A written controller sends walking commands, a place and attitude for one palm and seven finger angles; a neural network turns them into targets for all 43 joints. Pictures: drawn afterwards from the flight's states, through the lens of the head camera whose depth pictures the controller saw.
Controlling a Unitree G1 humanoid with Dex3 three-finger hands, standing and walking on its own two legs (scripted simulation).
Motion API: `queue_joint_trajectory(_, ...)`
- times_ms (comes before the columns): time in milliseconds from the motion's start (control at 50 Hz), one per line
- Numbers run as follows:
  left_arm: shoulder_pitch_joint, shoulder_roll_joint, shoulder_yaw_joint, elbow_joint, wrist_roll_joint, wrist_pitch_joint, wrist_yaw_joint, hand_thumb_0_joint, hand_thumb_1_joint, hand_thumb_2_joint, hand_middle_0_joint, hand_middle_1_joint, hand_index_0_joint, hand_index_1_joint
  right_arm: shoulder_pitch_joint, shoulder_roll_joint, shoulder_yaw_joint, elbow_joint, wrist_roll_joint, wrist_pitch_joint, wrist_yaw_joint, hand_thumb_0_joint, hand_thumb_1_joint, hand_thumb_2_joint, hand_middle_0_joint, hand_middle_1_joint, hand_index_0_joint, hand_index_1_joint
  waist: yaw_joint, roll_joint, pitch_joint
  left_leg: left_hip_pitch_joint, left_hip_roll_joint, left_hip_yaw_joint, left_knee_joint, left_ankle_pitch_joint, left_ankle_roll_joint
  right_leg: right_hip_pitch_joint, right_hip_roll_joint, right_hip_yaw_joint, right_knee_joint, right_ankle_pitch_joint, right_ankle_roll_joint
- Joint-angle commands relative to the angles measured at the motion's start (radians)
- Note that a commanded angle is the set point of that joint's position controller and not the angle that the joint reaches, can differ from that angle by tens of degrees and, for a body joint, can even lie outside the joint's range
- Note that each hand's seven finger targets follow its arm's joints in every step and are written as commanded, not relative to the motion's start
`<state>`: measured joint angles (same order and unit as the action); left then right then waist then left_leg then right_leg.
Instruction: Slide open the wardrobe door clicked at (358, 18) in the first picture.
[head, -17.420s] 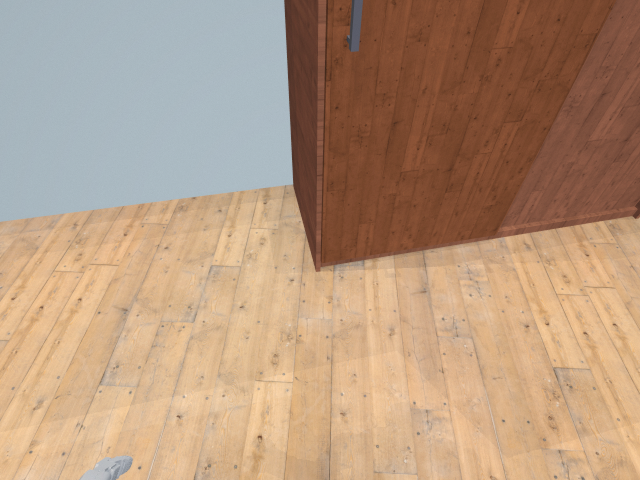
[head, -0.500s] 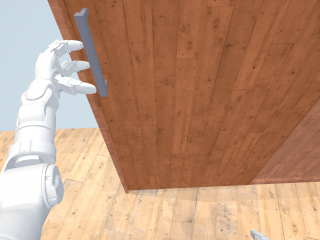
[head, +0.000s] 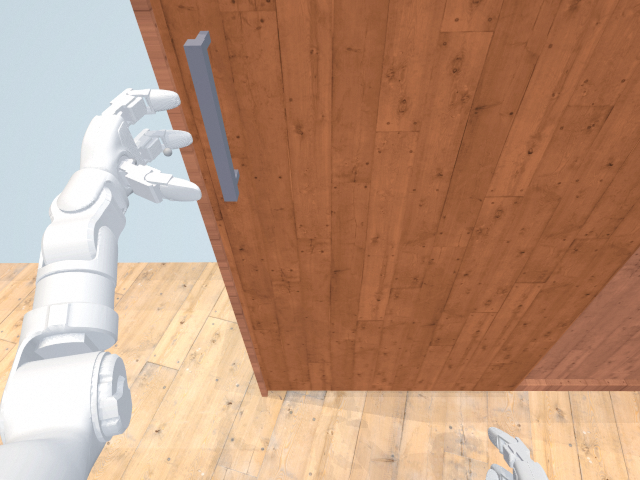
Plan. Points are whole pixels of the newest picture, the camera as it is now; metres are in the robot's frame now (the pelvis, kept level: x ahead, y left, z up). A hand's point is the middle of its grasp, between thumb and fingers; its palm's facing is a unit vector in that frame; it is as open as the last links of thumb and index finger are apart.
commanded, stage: move the hooked fingers beside the handle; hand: left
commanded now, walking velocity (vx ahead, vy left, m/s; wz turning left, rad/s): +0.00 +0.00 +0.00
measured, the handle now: (218, 124) +0.49 +0.16 +0.22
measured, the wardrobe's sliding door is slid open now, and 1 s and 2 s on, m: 0.00 0.00 0.00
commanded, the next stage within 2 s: none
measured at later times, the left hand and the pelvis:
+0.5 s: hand (169, 154) +0.42 +0.20 +0.22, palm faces +0.03 -1.00 +0.00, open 14.0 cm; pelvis -0.01 +0.00 +0.00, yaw +0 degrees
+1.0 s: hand (169, 163) +0.43 +0.21 +0.20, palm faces +0.08 -1.00 -0.04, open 14.0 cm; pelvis -0.01 -0.01 +0.00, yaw +1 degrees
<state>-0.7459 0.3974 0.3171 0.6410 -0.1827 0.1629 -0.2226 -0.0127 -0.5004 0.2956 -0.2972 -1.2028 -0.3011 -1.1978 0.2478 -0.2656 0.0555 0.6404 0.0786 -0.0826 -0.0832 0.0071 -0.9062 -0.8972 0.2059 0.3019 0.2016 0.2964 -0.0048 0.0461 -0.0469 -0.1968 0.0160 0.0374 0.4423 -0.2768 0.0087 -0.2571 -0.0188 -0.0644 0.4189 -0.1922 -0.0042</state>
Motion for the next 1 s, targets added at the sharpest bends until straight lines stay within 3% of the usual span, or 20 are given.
queue_joint_trajectory(0,-0.456,0.286,0.062,-0.188,-0.007,-0.043,0.009,0.0,-0.5,0.3,-0.3,-1.2,-0.3,-1.2,-0.044,-0.134,-0.045,-0.125,-0.003,-0.032,-0.011,0.0,-0.9,-0.9,0.2,0.3,0.2,0.3,0.0,-0.028,-0.267,0.045,-0.008,-0.029,-0.041,0.308,0.023,0.157,0.012,0.024,-0.008,0.302,-0.03)
queue_joint_trajectory(60,-0.44,0.306,0.076,-0.219,-0.007,-0.043,0.003,0.0,-0.5,0.3,-0.3,-1.2,-0.3,-1.2,-0.048,-0.137,-0.049,-0.139,-0.004,-0.029,-0.013,0.0,-0.9,-0.9,0.2,0.3,0.2,0.3,0.009,-0.04,-0.302,0.06,-0.007,-0.031,-0.039,0.326,0.024,0.179,0.012,0.025,-0.006,0.311,-0.032)
queue_joint_trajectory(160,-0.502,0.274,0.028,-0.252,-0.022,-0.062,-0.023,0.0,-0.5,0.3,-0.3,-1.2,-0.3,-1.2,-0.05,-0.136,-0.046,-0.136,0.001,-0.037,-0.021,0.0,-0.9,-0.9,0.2,0.3,0.2,0.3,-0.014,-0.016,-0.289,0.082,-0.004,-0.038,-0.04,0.302,0.024,0.15,0.015,0.024,-0.017,0.275,-0.033)
queue_joint_trajectory(200,-0.534,0.247,0.004,-0.25,-0.027,-0.06,-0.03,0.0,-0.5,0.3,-0.3,-1.2,-0.3,-1.2,-0.049,-0.132,-0.045,-0.127,0.001,-0.044,-0.024,0.0,-0.9,-0.9,0.2,0.3,0.2,0.3,-0.025,0.026,-0.281,0.095,-0.007,-0.043,-0.039,0.294,0.021,0.125,0.017,0.023,-0.021,0.26,-0.034)
queue_joint_trajectory(240,-0.529,0.251,0.008,-0.25,-0.027,-0.057,-0.03,0.0,-0.5,0.3,-0.3,-1.2,-0.3,-1.2,-0.047,-0.135,-0.044,-0.122,0.0,-0.047,-0.024,0.0,-0.9,-0.9,0.2,0.3,0.2,0.3,-0.019,0.049,-0.29,0.098,-0.009,-0.048,-0.041,0.3,0.016,0.126,0.018,0.021,-0.021,0.256,-0.038)
queue_joint_trajectory(260,-0.49,0.286,0.044,-0.23,-0.026,-0.054,-0.024,0.0,-0.5,0.3,-0.3,-1.2,-0.3,-1.2,-0.042,-0.138,-0.048,-0.122,-0.001,-0.046,-0.023,0.0,-0.9,-0.9,0.2,0.3,0.2,0.3,-0.006,0.028,-0.295,0.094,-0.008,-0.047,-0.039,0.303,0.017,0.136,0.017,0.018,-0.02,0.251,-0.038)
queue_joint_trajectory(320,-0.522,0.206,-0.02,-0.229,-0.031,-0.042,-0.021,0.0,-0.5,0.3,-0.3,-1.2,-0.3,-1.2,-0.05,-0.133,-0.044,-0.116,0.001,-0.051,-0.019,0.0,-0.9,-0.9,0.2,0.3,0.2,0.3,-0.021,0.027,-0.273,0.087,-0.007,-0.051,-0.045,0.291,0.014,0.115,0.018,0.013,-0.021,0.241,-0.036)
queue_joint_trajectory(400,-0.489,0.243,0.027,-0.198,-0.027,-0.035,0.004,0.0,-0.5,0.3,-0.3,-1.2,-0.3,-1.2,-0.041,-0.14,-0.049,-0.111,-0.004,-0.048,-0.016,0.0,-0.9,-0.9,0.2,0.3,0.2,0.3,-0.007,-0.034,-0.278,0.063,-0.008,-0.052,-0.048,0.274,0.017,0.128,0.018,0.014,-0.02,0.23,-0.033)
queue_joint_trajectory(480,-0.414,0.337,0.119,-0.204,-0.014,-0.05,0.026,0.0,-0.5,0.3,-0.3,-1.2,-0.3,-1.2,-0.047,-0.138,-0.048,-0.124,-0.009,-0.037,-0.011,0.0,-0.9,-0.9,0.2,0.3,0.2,0.3,0.026,-0.057,-0.307,0.036,-0.009,-0.037,-0.05,0.295,0.022,0.189,0.013,0.025,-0.011,0.27,-0.032)
queue_joint_trajectory(500,-0.438,0.347,0.118,-0.202,-0.008,-0.054,0.027,0.0,-0.5,0.3,-0.3,-1.2,-0.3,-1.2,-0.043,-0.14,-0.047,-0.122,-0.01,-0.035,-0.012,0.0,-0.9,-0.9,0.2,0.3,0.2,0.3,0.016,-0.067,-0.29,0.025,-0.009,-0.032,-0.052,0.285,0.024,0.187,0.012,0.027,-0.014,0.274,-0.028)
queue_joint_trajectory(540,-0.437,0.358,0.118,-0.187,0.002,-0.057,0.02,0.0,-0.5,0.3,-0.3,-1.2,-0.3,-1.2,-0.041,-0.14,-0.046,-0.125,-0.007,-0.029,-0.014,0.0,-0.9,-0.9,0.2,0.3,0.2,0.3,0.013,-0.055,-0.263,0.01,-0.007,-0.029,-0.058,0.266,0.024,0.181,0.01,0.03,-0.018,0.262,-0.028)
queue_joint_trajectory(600,-0.47,0.353,0.093,-0.24,0.006,-0.075,0.002,0.0,-0.5,0.3,-0.3,-1.2,-0.3,-1.2,-0.046,-0.138,-0.048,-0.14,-0.004,-0.034,-0.018,0.0,-0.9,-0.9,0.2,0.3,0.2,0.3,0.006,0.001,-0.298,0.045,-0.007,-0.025,-0.051,0.283,0.027,0.185,0.011,0.035,-0.016,0.275,-0.03)
queue_joint_trajectory(660,-0.536,0.263,0.006,-0.333,-0.011,-0.096,-0.027,0.0,-0.5,0.3,-0.3,-1.2,-0.3,-1.2,-0.051,-0.131,-0.05,-0.15,0.0,-0.052,-0.02,0.0,-0.9,-0.9,0.2,0.3,0.2,0.3,-0.015,0.074,-0.344,0.119,-0.006,-0.032,-0.038,0.327,0.023,0.167,0.017,0.03,-0.016,0.285,-0.036)
queue_joint_trajectory(700,-0.519,0.233,-0.003,-0.307,-0.033,-0.082,-0.04,0.0,-0.5,0.3,-0.3,-1.2,-0.3,-1.2,-0.051,-0.13,-0.05,-0.135,0.001,-0.062,-0.022,0.0,-0.9,-0.9,0.2,0.3,0.2,0.3,-0.02,0.059,-0.33,0.125,-0.008,-0.037,-0.035,0.308,0.024,0.143,0.021,0.027,-0.023,0.272,-0.034)
queue_joint_trajectory(740,-0.486,0.217,-0.004,-0.2,-0.049,-0.046,-0.048,0.0,-0.5,0.3,-0.3,-1.2,-0.3,-1.2,-0.044,-0.137,-0.047,-0.115,0.005,-0.063,-0.027,0.0,-0.9,-0.9,0.2,0.3,0.2,0.3,-0.026,-0.019,-0.251,0.075,-0.007,-0.044,-0.049,0.231,0.024,0.107,0.024,0.017,-0.037,0.207,-0.03)
queue_joint_trajectory(800,-0.444,0.271,0.041,-0.058,-0.044,0.004,-0.032,0.0,-0.5,0.3,-0.3,-1.2,-0.3,-1.2,-0.037,-0.154,-0.045,-0.093,0.006,-0.052,-0.03,0.0,-0.9,-0.9,0.2,0.3,0.2,0.3,-0.022,-0.089,-0.157,-0.015,-0.009,-0.047,-0.064,0.127,0.026,0.069,0.012,0.02,-0.054,0.106,-0.021)
queue_joint_trajectory(820,-0.465,0.281,0.041,-0.039,-0.031,0.012,-0.022,0.0,-0.5,0.3,-0.3,-1.2,-0.3,-1.2,-0.034,-0.156,-0.044,-0.09,0.003,-0.047,-0.03,0.0,-0.9,-0.9,0.2,0.3,0.2,0.3,-0.024,-0.071,-0.153,-0.026,-0.011,-0.046,-0.063,0.121,0.026,0.06,0.009,0.022,-0.054,0.094,-0.021)
queue_joint_trajectory(860,-0.5,0.348,0.073,-0.041,-0.001,-0.006,0.006,0.0,-0.5,0.3,-0.3,-1.2,-0.3,-1.2,-0.021,-0.158,-0.049,-0.091,-0.002,-0.039,-0.025,0.0,-0.9,-0.9,0.2,0.3,0.2,0.3,-0.019,-0.057,-0.186,-0.03,-0.012,-0.043,-0.052,0.13,0.027,0.077,0.002,0.03,-0.049,0.091,-0.021)
queue_joint_trajectory(940,-0.676,0.307,0.014,-0.204,0.012,-0.12,0.018,0.0,-0.5,0.3,-0.3,-1.2,-0.3,-1.2,-0.014,-0.137,-0.05,-0.118,-0.008,-0.054,-0.023,0.0,-0.9,-0.9,0.2,0.3,0.2,0.3,-0.038,0.034,-0.35,0.069,-0.015,-0.046,-0.024,0.245,0.029,0.125,0.012,0.039,-0.015,0.218,-0.028)
queue_joint_trajectory(980,-0.691,0.356,0.057,-0.227,-0.004,-0.168,0.006,0.0,-0.5,0.3,-0.3,-1.2,-0.3,-1.2,-0.001,-0.143,-0.052,-0.115,-0.012,-0.064,-0.026,0.0,-0.9,-0.9,0.2,0.3,0.2,0.3,-0.032,0.001,-0.426,0.095,-0.013,-0.048,-0.014,0.293,0.031,0.18,0.016,0.043,-0.002,0.282,-0.027)
